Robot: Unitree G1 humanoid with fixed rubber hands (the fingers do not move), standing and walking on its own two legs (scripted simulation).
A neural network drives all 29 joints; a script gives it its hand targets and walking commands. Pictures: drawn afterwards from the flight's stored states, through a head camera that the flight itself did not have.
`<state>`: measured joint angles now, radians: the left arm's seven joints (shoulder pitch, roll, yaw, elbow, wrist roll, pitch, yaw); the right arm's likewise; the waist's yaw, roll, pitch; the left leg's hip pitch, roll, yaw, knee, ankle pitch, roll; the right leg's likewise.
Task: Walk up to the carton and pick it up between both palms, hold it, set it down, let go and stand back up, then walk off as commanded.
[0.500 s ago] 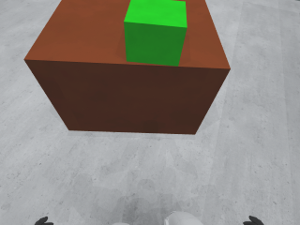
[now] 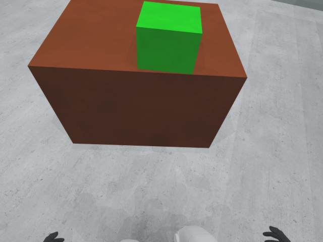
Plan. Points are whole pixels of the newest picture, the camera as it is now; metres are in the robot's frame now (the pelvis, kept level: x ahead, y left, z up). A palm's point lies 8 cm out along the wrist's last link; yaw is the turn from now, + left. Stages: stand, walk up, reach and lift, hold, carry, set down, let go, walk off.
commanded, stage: walk off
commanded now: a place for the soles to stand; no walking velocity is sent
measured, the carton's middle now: (168, 38) +0.90 -0.03 +0.00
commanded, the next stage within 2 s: stand in 1.26 s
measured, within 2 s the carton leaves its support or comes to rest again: neither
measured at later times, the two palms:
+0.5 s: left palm out of the picture +0.07 +0.29 -0.12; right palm out of the picture +0.08 -0.32 -0.08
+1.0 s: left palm out of the picture +0.03 +0.32 -0.11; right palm out of the picture +0.07 -0.32 -0.08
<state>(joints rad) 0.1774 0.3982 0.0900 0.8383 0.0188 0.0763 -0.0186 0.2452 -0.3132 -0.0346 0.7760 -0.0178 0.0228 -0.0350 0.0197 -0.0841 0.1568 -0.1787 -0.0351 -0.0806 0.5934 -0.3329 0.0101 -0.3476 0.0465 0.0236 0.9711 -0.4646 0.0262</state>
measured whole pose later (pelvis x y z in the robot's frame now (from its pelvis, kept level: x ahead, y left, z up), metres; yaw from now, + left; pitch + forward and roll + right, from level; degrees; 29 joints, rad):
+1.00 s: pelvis -0.02 +0.01 +0.00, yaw +0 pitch -4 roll -1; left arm 0.27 0.35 0.07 0.83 0.01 0.07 0.00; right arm 0.25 -0.43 -0.07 0.80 0.00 0.04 -0.04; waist 0.03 0.01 0.08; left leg -0.28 -0.03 -0.10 0.94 -0.54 0.01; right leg -0.20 0.02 0.00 0.57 -0.30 -0.02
